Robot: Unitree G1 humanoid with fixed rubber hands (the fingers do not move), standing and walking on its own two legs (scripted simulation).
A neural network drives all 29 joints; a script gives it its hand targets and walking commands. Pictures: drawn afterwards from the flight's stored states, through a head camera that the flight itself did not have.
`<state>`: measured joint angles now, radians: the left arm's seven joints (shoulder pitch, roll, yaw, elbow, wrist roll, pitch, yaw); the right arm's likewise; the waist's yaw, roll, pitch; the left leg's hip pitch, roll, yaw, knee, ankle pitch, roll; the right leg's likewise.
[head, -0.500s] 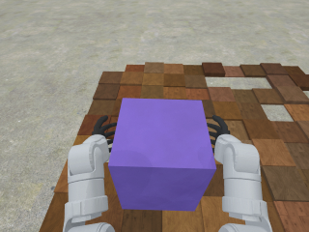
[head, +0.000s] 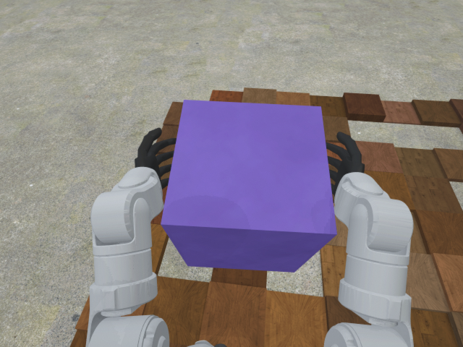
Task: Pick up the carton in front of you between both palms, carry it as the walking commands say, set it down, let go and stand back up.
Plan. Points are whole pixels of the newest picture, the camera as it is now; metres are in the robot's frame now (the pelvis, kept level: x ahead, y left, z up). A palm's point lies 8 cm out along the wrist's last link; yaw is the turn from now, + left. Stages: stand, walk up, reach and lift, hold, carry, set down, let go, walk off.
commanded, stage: carry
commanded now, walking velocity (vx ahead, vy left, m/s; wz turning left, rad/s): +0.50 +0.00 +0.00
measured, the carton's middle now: (245, 196) +0.37 +0.00 +0.07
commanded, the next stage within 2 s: none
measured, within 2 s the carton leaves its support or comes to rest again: neither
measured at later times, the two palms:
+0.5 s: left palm (169, 77) +0.66 +0.17 +0.13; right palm (300, 68) +0.69 -0.12 +0.13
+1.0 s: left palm (177, 15) +1.03 +0.21 +0.12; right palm (274, 16) +1.00 -0.09 +0.12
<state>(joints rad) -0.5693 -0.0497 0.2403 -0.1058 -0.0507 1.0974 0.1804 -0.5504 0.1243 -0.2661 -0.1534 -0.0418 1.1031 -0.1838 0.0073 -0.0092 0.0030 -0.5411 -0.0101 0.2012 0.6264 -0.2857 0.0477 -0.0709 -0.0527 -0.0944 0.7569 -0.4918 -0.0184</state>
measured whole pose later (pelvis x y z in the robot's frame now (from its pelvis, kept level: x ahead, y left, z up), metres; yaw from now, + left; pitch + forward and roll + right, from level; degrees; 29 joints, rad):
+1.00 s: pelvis +0.68 +0.08 +0.02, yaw -1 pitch +5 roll -2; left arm -0.49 -0.10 0.25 -0.04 0.03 1.08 0.16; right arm -0.45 0.12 -0.25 -0.05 -0.03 1.06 -0.17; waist -0.05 0.00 -0.05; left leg -0.31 -0.02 0.05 0.48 -0.55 0.05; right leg -0.58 -0.02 -0.05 1.18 -0.46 0.00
